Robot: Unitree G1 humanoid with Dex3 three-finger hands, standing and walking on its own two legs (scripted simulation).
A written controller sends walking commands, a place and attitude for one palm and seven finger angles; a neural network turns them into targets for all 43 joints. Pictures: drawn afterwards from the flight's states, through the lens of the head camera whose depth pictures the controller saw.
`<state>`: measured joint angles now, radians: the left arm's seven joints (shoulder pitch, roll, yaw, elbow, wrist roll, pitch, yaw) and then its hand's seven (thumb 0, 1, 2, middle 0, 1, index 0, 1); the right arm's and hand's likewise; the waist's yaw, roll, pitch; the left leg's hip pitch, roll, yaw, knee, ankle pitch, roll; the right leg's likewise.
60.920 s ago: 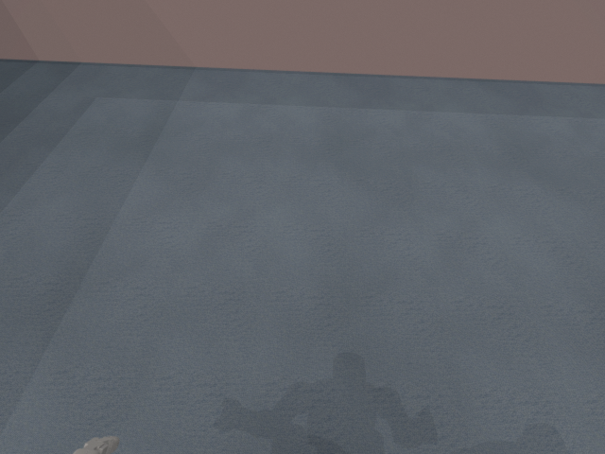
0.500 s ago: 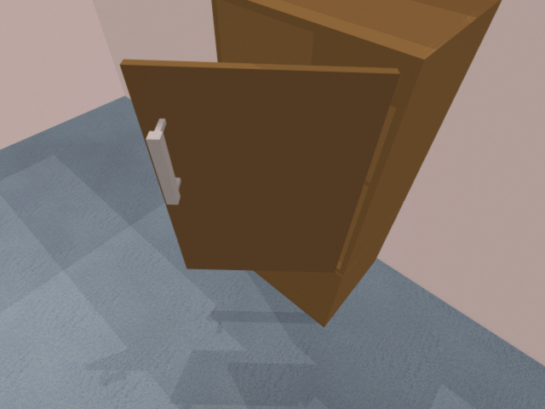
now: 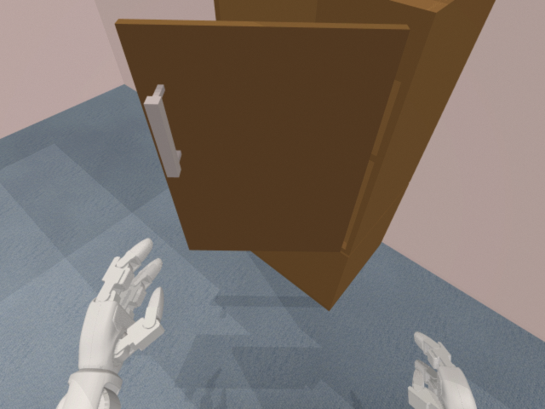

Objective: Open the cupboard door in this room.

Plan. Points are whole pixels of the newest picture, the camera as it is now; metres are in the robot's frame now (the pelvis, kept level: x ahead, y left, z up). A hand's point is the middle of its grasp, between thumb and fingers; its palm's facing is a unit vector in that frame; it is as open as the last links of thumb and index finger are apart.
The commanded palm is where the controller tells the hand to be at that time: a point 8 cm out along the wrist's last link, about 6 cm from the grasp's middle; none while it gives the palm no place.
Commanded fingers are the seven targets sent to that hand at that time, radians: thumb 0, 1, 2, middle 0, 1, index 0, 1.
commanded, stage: raise the hand with hooked fingers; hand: left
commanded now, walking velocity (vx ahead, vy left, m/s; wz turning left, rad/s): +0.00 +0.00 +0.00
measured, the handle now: (167, 133) +0.53 +0.21 +0.11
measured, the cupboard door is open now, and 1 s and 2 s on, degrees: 40 40 40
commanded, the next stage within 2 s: move the hooked fingers beside the handle in 1.82 s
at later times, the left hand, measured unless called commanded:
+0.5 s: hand (119, 323) +0.22 +0.21 +0.05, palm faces +0.05 -1.00 -0.05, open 10.8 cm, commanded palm +0.19 +0.27 +0.05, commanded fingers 0.00 -0.03 0.50 -0.27 -0.90 -0.27 -0.90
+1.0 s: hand (66, 279) +0.26 +0.27 +0.10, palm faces +0.08 -1.00 -0.04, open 13.5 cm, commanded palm +0.23 +0.32 +0.11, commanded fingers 0.00 -0.50 0.30 -0.30 -1.20 -0.30 -1.20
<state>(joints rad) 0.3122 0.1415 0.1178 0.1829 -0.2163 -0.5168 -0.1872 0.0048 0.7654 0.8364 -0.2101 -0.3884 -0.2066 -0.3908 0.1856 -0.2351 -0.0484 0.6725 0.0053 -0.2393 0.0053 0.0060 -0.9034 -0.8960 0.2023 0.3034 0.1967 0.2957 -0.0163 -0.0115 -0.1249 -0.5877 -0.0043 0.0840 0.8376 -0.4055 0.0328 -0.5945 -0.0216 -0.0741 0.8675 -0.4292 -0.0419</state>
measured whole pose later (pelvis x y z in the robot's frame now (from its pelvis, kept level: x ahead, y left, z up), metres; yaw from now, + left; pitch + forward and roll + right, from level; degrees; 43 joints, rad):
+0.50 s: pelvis -0.02 -0.01 -0.01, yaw +1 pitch +9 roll -1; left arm 0.25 0.28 0.25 0.14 -0.32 -0.31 -0.30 0.01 0.19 0.59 -0.26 -0.75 -0.25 -0.76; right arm 0.29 -0.22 0.04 0.61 0.04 -0.23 -0.07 0.01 -0.90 -0.90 0.21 0.30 0.20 0.30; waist -0.01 0.04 -0.09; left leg -0.66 0.03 0.02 0.92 -0.41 0.02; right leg -0.63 0.01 -0.13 0.88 -0.42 -0.06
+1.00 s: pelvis +0.00 +0.02 +0.02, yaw +1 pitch +5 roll -2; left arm 0.07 0.35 0.33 0.23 -0.33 -0.21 -0.38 -0.01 -0.39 0.35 -0.30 -1.13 -0.29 -1.13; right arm 0.24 -0.26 0.05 0.59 0.05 -0.26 -0.08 0.01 -0.90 -0.90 0.20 0.30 0.20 0.30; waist 0.03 0.03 -0.06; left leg -0.48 0.00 0.04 0.76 -0.37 0.05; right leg -0.43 -0.01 -0.11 0.71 -0.36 -0.02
